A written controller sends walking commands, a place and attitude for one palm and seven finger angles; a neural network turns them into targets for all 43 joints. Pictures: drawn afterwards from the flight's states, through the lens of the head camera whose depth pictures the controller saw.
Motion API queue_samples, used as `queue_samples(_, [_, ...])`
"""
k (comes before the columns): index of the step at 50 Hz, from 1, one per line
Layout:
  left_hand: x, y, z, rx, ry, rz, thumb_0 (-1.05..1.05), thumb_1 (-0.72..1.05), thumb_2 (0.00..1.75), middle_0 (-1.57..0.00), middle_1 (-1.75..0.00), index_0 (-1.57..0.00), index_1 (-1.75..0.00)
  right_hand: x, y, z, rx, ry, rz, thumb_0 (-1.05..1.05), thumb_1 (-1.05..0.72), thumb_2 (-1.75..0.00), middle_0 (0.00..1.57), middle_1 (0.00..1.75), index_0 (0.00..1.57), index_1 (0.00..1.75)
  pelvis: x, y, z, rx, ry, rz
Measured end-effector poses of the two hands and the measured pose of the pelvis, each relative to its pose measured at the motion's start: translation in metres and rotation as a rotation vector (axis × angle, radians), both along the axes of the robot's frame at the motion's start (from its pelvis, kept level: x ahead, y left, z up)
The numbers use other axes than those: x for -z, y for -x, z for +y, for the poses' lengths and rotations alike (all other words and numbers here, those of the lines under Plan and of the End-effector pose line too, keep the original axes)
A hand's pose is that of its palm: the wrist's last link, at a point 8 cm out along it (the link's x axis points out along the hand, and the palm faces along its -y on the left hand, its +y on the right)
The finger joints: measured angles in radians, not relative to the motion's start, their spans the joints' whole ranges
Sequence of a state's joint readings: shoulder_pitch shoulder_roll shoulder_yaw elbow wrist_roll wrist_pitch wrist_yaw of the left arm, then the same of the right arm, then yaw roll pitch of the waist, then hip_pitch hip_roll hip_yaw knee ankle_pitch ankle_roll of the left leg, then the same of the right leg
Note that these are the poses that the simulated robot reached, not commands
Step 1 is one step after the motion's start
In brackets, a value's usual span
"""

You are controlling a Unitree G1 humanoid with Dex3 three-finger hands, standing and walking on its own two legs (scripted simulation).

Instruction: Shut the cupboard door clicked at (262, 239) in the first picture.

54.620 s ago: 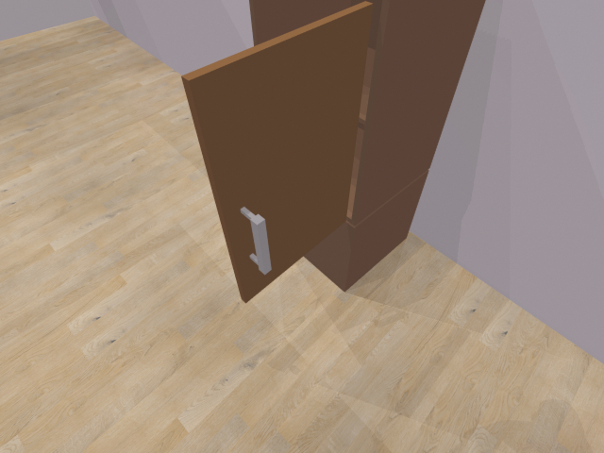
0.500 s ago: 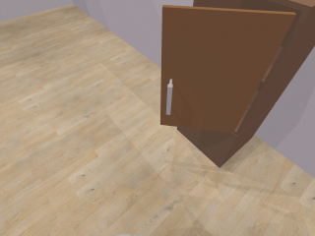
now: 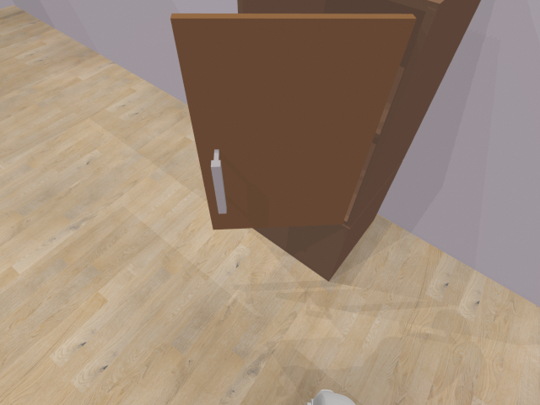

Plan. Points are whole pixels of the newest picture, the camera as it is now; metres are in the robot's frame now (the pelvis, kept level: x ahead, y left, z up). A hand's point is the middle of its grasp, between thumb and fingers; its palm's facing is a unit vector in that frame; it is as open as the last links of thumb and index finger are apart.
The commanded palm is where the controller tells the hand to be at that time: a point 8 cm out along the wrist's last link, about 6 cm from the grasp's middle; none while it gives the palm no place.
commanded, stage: take the last steps up to it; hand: left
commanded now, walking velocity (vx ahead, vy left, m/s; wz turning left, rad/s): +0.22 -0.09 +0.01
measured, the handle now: (219, 182) +0.59 +0.12 -0.11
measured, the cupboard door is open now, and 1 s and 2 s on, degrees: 42 42 42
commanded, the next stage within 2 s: come to a stop and stand still in 0.22 s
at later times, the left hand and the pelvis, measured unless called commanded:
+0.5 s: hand out of the picture +0.12 +0.09 -0.19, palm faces +0.10 -0.98 -0.15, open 7.4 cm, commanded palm none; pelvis +0.13 -0.07 +0.00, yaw +1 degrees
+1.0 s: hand (182, 402) +0.16 +0.15 -0.18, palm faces +0.04 -0.97 -0.26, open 7.4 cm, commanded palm none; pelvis +0.10 -0.05 -0.02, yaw +0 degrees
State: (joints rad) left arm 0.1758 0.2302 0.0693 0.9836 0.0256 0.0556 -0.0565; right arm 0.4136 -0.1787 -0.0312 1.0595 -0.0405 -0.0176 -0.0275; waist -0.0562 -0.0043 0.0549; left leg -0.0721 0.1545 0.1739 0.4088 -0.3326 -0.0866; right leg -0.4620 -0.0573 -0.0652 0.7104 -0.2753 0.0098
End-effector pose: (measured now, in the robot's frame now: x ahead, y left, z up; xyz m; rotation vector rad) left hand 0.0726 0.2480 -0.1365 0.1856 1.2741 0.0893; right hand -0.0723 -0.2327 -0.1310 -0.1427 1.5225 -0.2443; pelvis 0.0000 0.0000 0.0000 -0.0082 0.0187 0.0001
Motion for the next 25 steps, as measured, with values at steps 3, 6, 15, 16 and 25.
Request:
queue_samples(3, [0.004,-0.039,-0.024,0.024,-0.021,-0.073,0.01,0.91,0.90,-0.19,-0.30,-0.19,-0.30,0.018,-0.002,-0.023,0.025,-0.025,0.058,0.00,-0.90,-0.90,0.20,0.30,0.21,0.30,0.014,-0.021,-0.023,0.002,-0.014,0.000])
queue_samples(6, [-0.001,-0.055,-0.047,0.004,-0.026,-0.110,0.00,0.91,0.90,-0.20,-0.30,-0.20,-0.30,0.022,-0.029,-0.044,0.012,-0.032,0.068,0.01,-0.90,-0.90,0.20,0.30,0.20,0.30,0.012,-0.034,-0.037,-0.014,-0.007,-0.013])
queue_samples(15, [-0.007,-0.053,-0.078,-0.089,-0.027,-0.040,-0.01,0.94,0.90,-0.20,-0.30,-0.20,-0.30,0.006,-0.182,-0.069,-0.101,-0.027,-0.192,0.00,-0.91,-0.90,0.20,0.30,0.20,0.30,-0.005,-0.083,-0.065,-0.045,0.001,-0.001])
queue_samples(16, [-0.004,-0.051,-0.081,-0.095,-0.021,-0.026,-0.01,0.93,0.90,-0.20,-0.30,-0.20,-0.30,0.005,-0.198,-0.068,-0.111,-0.030,-0.218,0.00,-0.91,-0.90,0.20,0.30,0.20,0.30,-0.005,-0.088,-0.066,-0.044,0.005,-0.002])
queue_samples(25, [0.021,-0.038,-0.110,-0.163,0.045,0.126,0.00,0.91,0.90,-0.20,-0.30,-0.20,-0.30,0.003,-0.296,-0.041,-0.182,-0.053,-0.349,0.00,-0.91,-0.90,0.20,0.30,0.20,0.30,0.003,-0.134,-0.069,-0.023,0.006,-0.032])
